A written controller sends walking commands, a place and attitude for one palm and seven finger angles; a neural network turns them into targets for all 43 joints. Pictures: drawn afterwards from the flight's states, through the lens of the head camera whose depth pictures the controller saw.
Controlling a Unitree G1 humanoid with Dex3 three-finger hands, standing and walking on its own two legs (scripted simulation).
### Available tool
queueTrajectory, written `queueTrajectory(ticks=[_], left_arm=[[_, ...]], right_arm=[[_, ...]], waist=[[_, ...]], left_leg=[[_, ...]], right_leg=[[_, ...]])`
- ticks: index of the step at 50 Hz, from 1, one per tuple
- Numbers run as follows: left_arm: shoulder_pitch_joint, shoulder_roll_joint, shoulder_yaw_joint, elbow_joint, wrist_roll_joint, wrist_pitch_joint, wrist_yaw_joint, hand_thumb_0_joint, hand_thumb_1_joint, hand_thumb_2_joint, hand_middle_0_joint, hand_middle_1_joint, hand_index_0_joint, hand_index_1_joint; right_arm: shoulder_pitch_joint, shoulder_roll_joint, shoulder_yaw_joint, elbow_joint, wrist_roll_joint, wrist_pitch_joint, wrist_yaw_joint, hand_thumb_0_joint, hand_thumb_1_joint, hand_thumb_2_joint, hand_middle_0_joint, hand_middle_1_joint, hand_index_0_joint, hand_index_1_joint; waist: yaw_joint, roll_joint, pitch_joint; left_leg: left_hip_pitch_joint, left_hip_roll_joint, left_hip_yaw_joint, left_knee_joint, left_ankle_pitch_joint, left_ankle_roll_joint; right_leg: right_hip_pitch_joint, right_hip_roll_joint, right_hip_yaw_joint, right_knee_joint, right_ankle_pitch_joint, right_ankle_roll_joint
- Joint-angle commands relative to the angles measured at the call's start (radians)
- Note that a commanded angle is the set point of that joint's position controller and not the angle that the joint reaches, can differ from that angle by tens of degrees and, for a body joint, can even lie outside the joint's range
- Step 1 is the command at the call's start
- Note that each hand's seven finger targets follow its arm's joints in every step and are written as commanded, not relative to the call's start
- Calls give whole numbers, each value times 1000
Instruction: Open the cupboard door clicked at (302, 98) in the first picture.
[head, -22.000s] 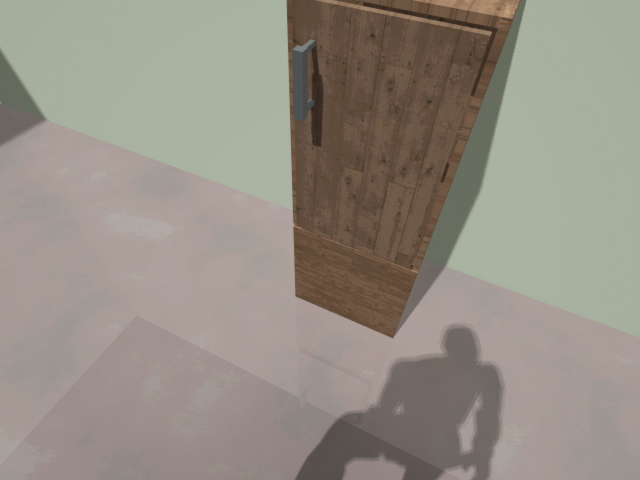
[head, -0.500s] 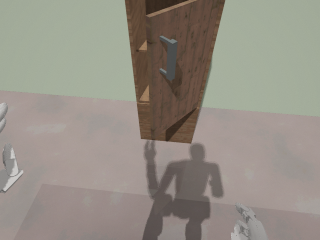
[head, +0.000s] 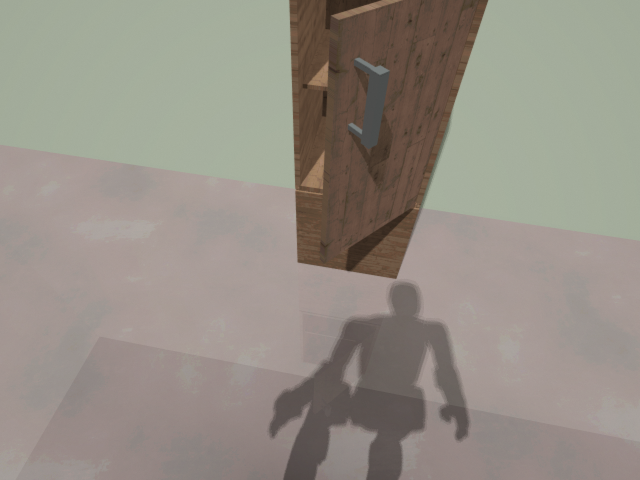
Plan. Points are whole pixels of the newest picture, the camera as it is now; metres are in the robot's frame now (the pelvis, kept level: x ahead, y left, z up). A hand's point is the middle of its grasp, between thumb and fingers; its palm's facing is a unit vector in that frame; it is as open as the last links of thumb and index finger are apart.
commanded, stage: let the arm hang, fingers relaxed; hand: left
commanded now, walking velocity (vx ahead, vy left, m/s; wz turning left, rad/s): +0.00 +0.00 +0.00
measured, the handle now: (365, 104) +0.66 -0.03 +0.11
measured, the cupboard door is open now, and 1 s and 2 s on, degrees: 49 49 49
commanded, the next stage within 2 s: look to check the result in 0.62 s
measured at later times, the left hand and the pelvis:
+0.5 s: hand out of the picture +0.08 +0.24 -0.15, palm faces -0.03 -0.94 -0.34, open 7.4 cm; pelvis +0.00 +0.00 +0.01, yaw -1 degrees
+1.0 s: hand out of the picture +0.10 +0.25 -0.15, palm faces -0.04 -0.94 -0.34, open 7.4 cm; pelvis +0.02 +0.00 +0.01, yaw -1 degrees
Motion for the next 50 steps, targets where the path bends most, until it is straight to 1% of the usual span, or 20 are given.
queueTrajectory(ticks=[1, 7, 9, 11, 13, 15, 18, 21, 23, 25, 28, 30, 31, 34, 35, 36, 38, 39, 42, 50], left_arm=[[-46, 180, 46, -12, -3, -33, 14, 0, 900, 900, -200, -300, -200, -300], [-74, 213, 52, 34, 0, -35, 12, 0, 900, 900, -200, -300, -200, -300], [-84, 225, 55, 39, 1, -37, 12, 0, 900, 900, -200, -300, -200, -300], [-93, 234, 55, 42, 1, -36, 12, 0, 900, 900, -200, -300, -200, -300], [-104, 242, 55, 42, 2, -38, 12, 0, 900, 900, -200, -300, -200, -300], [-105, 249, 58, 43, 1, -42, 13, 0, 900, 900, -200, -300, -200, -300], [-127, 256, 56, 44, 0, -46, 13, 0, 900, 900, -200, -300, -200, -300], [-135, 263, 55, 44, -1, -50, 14, 0, 900, 900, -200, -300, -200, -300], [-143, 262, 54, 45, -2, -53, 15, 0, 900, 900, -200, -300, -200, -300], [-143, 267, 55, 42, -3, -55, 15, 0, 900, 900, -200, -300, -200, -300], [-157, 268, 54, 47, -3, -54, 15, 0, 900, 900, -200, -300, -200, -300], [-154, 271, 56, 44, -3, -57, 16, 0, 900, 900, -200, -300, -200, -300], [-161, 272, 54, 46, -3, -56, 16, 0, 900, 900, -200, -300, -200, -300], [-167, 271, 53, 46, -3, -55, 15, 0, 900, 900, -200, -300, -200, -300], [-163, 272, 55, 44, -2, -57, 15, 0, 900, 900, -200, -300, -200, -300], [-169, 273, 52, 47, -3, -56, 15, 0, 900, 900, -200, -300, -200, -300], [-170, 272, 53, 45, -3, -56, 15, 0, 900, 900, -200, -300, -200, -300], [-172, 273, 52, 47, -3, -56, 15, 0, 900, 900, -200, -300, -200, -300], [-173, 275, 52, 46, -3, -57, 16, 0, 900, 900, -200, -300, -200, -300], [-166, 279, 52, 44, -2, -57, 16, 0, 900, 900, -200, -300, -200, -300]], right_arm=[[-35, -159, -37, -30, -4, -29, -8, 0, -900, -900, 200, 300, 200, 300], [-44, -197, -46, 10, -5, -32, -7, 0, -900, -900, 200, 300, 200, 300], [-51, -204, -48, 15, -5, -32, -5, 0, -900, -900, 200, 300, 200, 300], [-55, -206, -48, 23, -6, -32, -3, 0, -900, -900, 200, 300, 200, 300], [-59, -211, -49, 28, -6, -33, -2, 0, -900, -900, 200, 300, 200, 300], [-67, -215, -48, 30, -4, -35, -1, 0, -900, -900, 200, 300, 200, 300], [-77, -217, -45, 37, -5, -39, 0, 0, -900, -900, 200, 300, 200, 300], [-90, -220, -43, 39, -4, -43, 0, 0, -900, -900, 200, 300, 200, 300], [-101, -225, -42, 38, -3, -46, -1, 0, -900, -900, 200, 300, 200, 300], [-108, -228, -40, 39, 0, -47, -2, 0, -900, -900, 200, 300, 200, 300], [-120, -236, -39, 41, -2, -48, -2, 0, -900, -900, 200, 300, 200, 300], [-126, -239, -38, 39, 0, -49, -3, 0, -900, -900, 200, 300, 200, 300], [-128, -238, -38, 40, -1, -49, -3, 0, -900, -900, 200, 300, 200, 300], [-136, -242, -38, 39, -2, -48, -3, 0, -900, -900, 200, 300, 200, 300], [-139, -242, -37, 38, 1, -48, -3, 0, -900, -900, 200, 300, 200, 300], [-141, -245, -37, 38, -2, -48, -3, 0, -900, -900, 200, 300, 200, 300], [-141, -247, -37, 38, -2, -48, -4, 0, -900, -900, 200, 300, 200, 300], [-144, -248, -36, 37, -1, -48, -4, 0, -900, -900, 200, 300, 200, 300], [-146, -249, -37, 35, 0, -47, -4, 0, -900, -900, 200, 300, 200, 300], [-153, -253, -37, 34, 3, -46, -5, 0, -900, -900, 200, 300, 200, 300]], waist=[[-6, 51, -61], [-4, 11, -47], [-4, -18, -37], [-5, -18, -25], [-7, -16, -25], [-2, -21, -51], [-9, -28, -56], [-7, 3, -82], [-7, 5, -97], [-4, 0, -100], [-6, 22, -109], [-3, 9, -120], [-7, 14, -123], [-7, 21, -118], [-4, 6, -113], [-7, 21, -116], [-8, 18, -128], [-7, 31, -129], [-9, -2, -132], [-6, 4, -133]], left_leg=[[45, 103, -131, -161, -94, 33], [51, 108, -143, -201, -134, 37], [50, 107, -137, -199, -121, 38], [49, 103, -135, -204, -128, 37], [55, 100, -130, -200, -114, 36], [72, 98, -121, -188, -72, 37], [90, 97, -114, -182, -9, 31], [106, 102, -111, -178, 57, 30], [121, 107, -107, -177, 105, 27], [126, 110, -103, -175, 129, 27], [135, 112, -105, -184, 145, 22], [144, 113, -99, -179, 168, 23], [147, 113, -102, -179, 177, 21], [153, 114, -103, -188, 169, 19], [152, 115, -99, -184, 170, 21], [156, 113, -100, -184, 174, 19], [168, 117, -99, -186, 185, 18], [171, 116, -101, -184, 196, 18], [181, 119, -99, -182, 209, 19], [192, 120, -95, -186, 210, 20]], right_leg=[[-34, -110, 113, -148, -81, -48], [-42, -111, 116, -158, -104, -45], [-46, -116, 118, -167, -102, -44], [-59, -119, 121, -173, -127, -44], [-61, -123, 132, -180, -125, -43], [-45, -127, 131, -183, -102, -43], [-42, -134, 136, -185, -64, -41], [-13, -138, 131, -175, 4, -38], [4, -141, 128, -170, 71, -36], [16, -140, 119, -170, 100, -33], [31, -144, 119, -168, 125, -31], [44, -144, 118, -172, 151, -30], [48, -147, 117, -168, 165, -30], [48, -147, 115, -176, 153, -28], [47, -146, 114, -184, 153, -28], [50, -150, 118, -182, 163, -29], [56, -149, 112, -180, 174, -27], [60, -150, 115, -180, 187, -28], [62, -151, 110, -181, 207, -26], [66, -149, 107, -188, 205, -24]])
